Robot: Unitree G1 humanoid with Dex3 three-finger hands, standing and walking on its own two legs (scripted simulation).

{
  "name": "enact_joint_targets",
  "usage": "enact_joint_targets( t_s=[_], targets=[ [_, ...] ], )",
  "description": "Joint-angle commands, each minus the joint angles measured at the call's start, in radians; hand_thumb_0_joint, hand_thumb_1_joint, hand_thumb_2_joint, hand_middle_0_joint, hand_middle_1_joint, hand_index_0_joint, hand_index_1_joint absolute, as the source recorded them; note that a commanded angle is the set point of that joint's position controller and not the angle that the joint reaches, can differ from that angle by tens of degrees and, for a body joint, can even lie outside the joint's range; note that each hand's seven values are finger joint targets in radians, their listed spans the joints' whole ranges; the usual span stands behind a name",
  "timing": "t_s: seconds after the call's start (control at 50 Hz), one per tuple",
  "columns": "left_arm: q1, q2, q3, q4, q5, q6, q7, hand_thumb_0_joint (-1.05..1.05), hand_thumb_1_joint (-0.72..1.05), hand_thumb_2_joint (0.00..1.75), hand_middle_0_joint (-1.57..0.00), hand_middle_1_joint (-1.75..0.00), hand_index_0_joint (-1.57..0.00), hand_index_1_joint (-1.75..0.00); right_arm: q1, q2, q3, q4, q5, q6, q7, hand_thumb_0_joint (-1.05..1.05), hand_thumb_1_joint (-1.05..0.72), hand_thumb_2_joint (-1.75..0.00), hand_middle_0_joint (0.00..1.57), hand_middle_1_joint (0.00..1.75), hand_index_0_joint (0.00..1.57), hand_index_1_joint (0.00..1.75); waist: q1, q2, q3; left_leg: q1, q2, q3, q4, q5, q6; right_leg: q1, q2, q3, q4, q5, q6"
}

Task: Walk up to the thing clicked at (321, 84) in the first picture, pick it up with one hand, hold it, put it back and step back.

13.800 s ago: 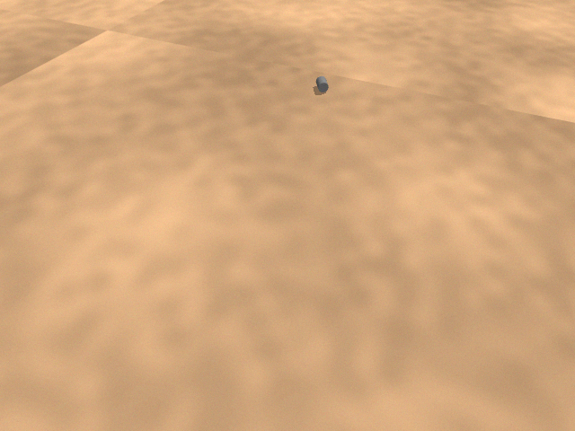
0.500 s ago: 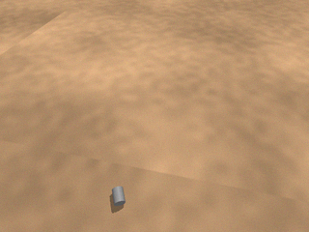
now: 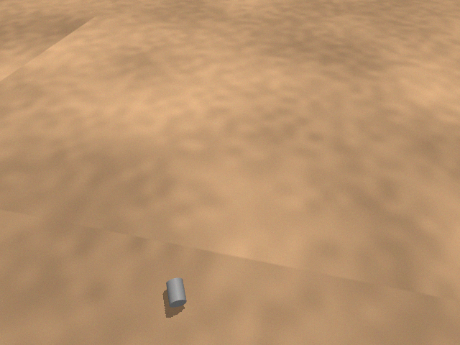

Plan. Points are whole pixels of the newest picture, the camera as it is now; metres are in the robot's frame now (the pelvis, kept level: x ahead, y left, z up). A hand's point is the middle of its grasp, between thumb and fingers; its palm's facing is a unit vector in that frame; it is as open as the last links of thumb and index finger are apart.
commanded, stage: stand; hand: left
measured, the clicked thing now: (176, 292) +0.49 +0.25 -0.75
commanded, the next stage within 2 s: walk up in 0.24 s
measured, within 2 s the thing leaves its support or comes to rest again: neither
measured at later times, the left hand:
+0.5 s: hand out of the picture +0.09 +0.26 -0.17, palm faces -0.01 -0.94 -0.35, open 7.3 cm
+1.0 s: hand (109, 328) +0.21 +0.26 -0.16, palm faces -0.05 -0.94 -0.35, open 7.3 cm
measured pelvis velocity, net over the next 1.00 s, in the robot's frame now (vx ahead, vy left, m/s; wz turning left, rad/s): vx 0.09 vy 0.02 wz -0.03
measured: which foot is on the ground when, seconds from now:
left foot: down 0.00-1.00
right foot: down 0.00-0.68, up 0.70-0.88, down 0.90-1.00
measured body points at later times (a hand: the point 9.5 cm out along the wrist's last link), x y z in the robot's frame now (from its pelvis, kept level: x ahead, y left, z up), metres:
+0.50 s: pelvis +0.04 +0.00 -0.01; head +0.04 +0.00 +0.44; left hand +0.09 +0.31 -0.14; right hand +0.07 -0.31 -0.14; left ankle -0.02 +0.13 -0.75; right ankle +0.01 -0.12 -0.75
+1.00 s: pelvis +0.09 +0.02 -0.02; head +0.12 +0.01 +0.43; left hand +0.21 +0.31 -0.14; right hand +0.14 -0.30 -0.15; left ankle +0.03 +0.14 -0.74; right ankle +0.12 -0.11 -0.75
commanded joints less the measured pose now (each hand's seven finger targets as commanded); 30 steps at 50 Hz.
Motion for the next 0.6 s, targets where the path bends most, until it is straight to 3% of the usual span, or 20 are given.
enact_joint_targets(
  t_s=[0.0,0.2,0.22,0.24,0.28,0.3,0.34,0.38,0.42,0.46,0.5,0.54,0.56,0.58],
  targets=[
    [-0.033,0.218,0.036,-0.06,0.001,-0.017,0.011,0.0,0.9,0.9,-0.2,-0.3,-0.2,-0.3,-0.031,-0.208,-0.038,-0.058,-0.001,-0.024,-0.018,0.0,-0.9,-0.9,0.2,0.3,0.2,0.3,0.0,0.0,-0.066,-0.015,0.111,-0.073,-0.049,0.119,0.032,0.02,-0.12,0.094,-0.041,0.125,-0.029],
    [-0.03,0.218,0.036,-0.064,0.003,-0.021,0.013,0.0,0.9,0.9,-0.2,-0.3,-0.2,-0.3,-0.028,-0.212,-0.042,-0.061,-0.002,-0.022,-0.016,0.0,-0.9,-0.9,0.2,0.3,0.2,0.3,-0.002,0.004,-0.078,-0.007,0.107,-0.069,-0.043,0.121,0.037,0.031,-0.122,0.094,-0.045,0.155,-0.026],
    [0.0,0.234,0.068,-0.085,0.008,-0.021,0.003,0.0,0.9,0.9,-0.2,-0.3,-0.2,-0.3,0.009,-0.227,-0.066,-0.085,-0.017,-0.028,-0.009,0.0,-0.9,-0.9,0.2,0.3,0.2,0.3,0.003,-0.016,-0.112,0.012,0.061,-0.032,-0.007,-0.1,0.071,0.031,-0.072,0.085,-0.029,-0.088,-0.043],
    [-0.002,0.236,0.073,-0.086,0.015,-0.019,0.0,0.0,0.9,0.9,-0.2,-0.3,-0.2,-0.3,0.014,-0.229,-0.069,-0.086,-0.023,-0.028,-0.006,0.0,-0.9,-0.9,0.2,0.3,0.2,0.3,0.001,-0.016,-0.084,-0.01,0.06,-0.034,0.005,-0.207,0.083,-0.012,-0.074,0.095,-0.029,-0.224,-0.055],
    [-0.012,0.232,0.084,-0.101,0.02,-0.014,-0.005,0.0,0.9,0.9,-0.2,-0.3,-0.2,-0.3,0.025,-0.223,-0.074,-0.102,-0.026,-0.026,-0.003,0.0,-0.9,-0.9,0.2,0.3,0.2,0.3,0.0,-0.014,0.013,-0.102,0.061,-0.058,0.009,-0.356,0.098,-0.092,-0.065,0.12,-0.021,-0.38,-0.073],
    [-0.009,0.226,0.085,-0.111,0.021,-0.013,-0.007,0.0,0.9,0.9,-0.2,-0.3,-0.2,-0.3,0.029,-0.219,-0.075,-0.107,-0.028,-0.026,-0.002,0.0,-0.9,-0.9,0.2,0.3,0.2,0.3,0.002,-0.008,0.063,-0.126,0.064,-0.074,0.0,-0.381,0.101,-0.139,-0.064,0.13,-0.016,-0.391,-0.076],
    [0.006,0.208,0.082,-0.127,0.018,-0.016,-0.009,0.0,0.9,0.9,-0.2,-0.3,-0.2,-0.3,0.039,-0.216,-0.077,-0.123,-0.028,-0.033,-0.003,0.0,-0.9,-0.9,0.2,0.3,0.2,0.3,0.004,0.021,0.091,-0.111,0.088,-0.111,-0.016,-0.299,0.108,-0.169,-0.058,0.13,0.022,-0.283,-0.077],
    [0.016,0.209,0.084,-0.135,0.017,-0.026,-0.008,0.0,0.9,0.9,-0.2,-0.3,-0.2,-0.3,0.044,-0.232,-0.081,-0.141,-0.023,-0.043,-0.004,0.0,-0.9,-0.9,0.2,0.3,0.2,0.3,0.002,0.041,0.024,-0.072,0.115,-0.126,0.014,-0.092,0.122,-0.105,-0.045,0.101,0.078,-0.078,-0.067],
    [0.043,0.218,0.086,-0.138,0.012,-0.034,-0.003,0.0,0.9,0.9,-0.2,-0.3,-0.2,-0.3,0.032,-0.23,-0.083,-0.163,-0.015,-0.046,-0.008,0.0,-0.9,-0.9,0.2,0.3,0.2,0.3,0.008,0.02,-0.043,-0.041,0.094,-0.072,0.096,0.084,0.108,-0.017,-0.061,0.106,0.097,0.144,-0.072],
    [0.08,0.246,0.093,-0.144,0.006,-0.035,0.003,0.0,0.9,0.9,-0.2,-0.3,-0.2,-0.3,0.033,-0.207,-0.079,-0.186,-0.013,-0.043,-0.014,0.0,-0.9,-0.9,0.2,0.3,0.2,0.3,0.015,-0.04,-0.083,-0.095,0.045,0.011,0.212,0.159,0.074,0.093,-0.111,0.16,0.095,0.323,-0.109],
    [0.125,0.277,0.104,-0.147,0.0,-0.029,0.012,0.0,0.9,0.9,-0.2,-0.3,-0.2,-0.3,0.023,-0.185,-0.076,-0.206,-0.014,-0.037,-0.017,0.0,-0.9,-0.9,0.2,0.3,0.2,0.3,0.036,-0.09,-0.083,-0.2,0.004,0.055,0.311,0.053,0.055,0.184,-0.186,0.229,0.097,0.416,-0.172],
    [0.13,0.28,0.104,-0.167,0.008,-0.023,0.016,0.0,0.9,0.9,-0.2,-0.3,-0.2,-0.3,0.02,-0.164,-0.075,-0.222,-0.016,-0.033,-0.018,0.0,-0.9,-0.9,0.2,0.3,0.2,0.3,0.036,-0.15,-0.037,-0.289,-0.024,0.043,0.331,-0.33,0.063,0.182,-0.272,0.295,0.077,0.472,-0.243],
    [0.116,0.285,0.104,-0.179,0.012,-0.02,0.015,0.0,0.9,0.9,-0.2,-0.3,-0.2,-0.3,0.032,-0.164,-0.078,-0.226,-0.018,-0.035,-0.017,0.0,-0.9,-0.9,0.2,0.3,0.2,0.3,0.027,-0.157,-0.014,-0.278,-0.009,0.025,0.286,-0.377,0.071,0.149,-0.275,0.291,0.082,0.443,-0.247],
    [0.086,0.273,0.097,-0.197,0.012,-0.017,0.013,0.0,0.9,0.9,-0.2,-0.3,-0.2,-0.3,0.058,-0.172,-0.081,-0.22,-0.016,-0.039,-0.014,0.0,-0.9,-0.9,0.2,0.3,0.2,0.3,0.006,-0.133,-0.013,-0.216,-0.009,0.023,0.192,-0.291,0.076,0.116,-0.241,0.246,0.118,0.435,-0.218]
  ],
)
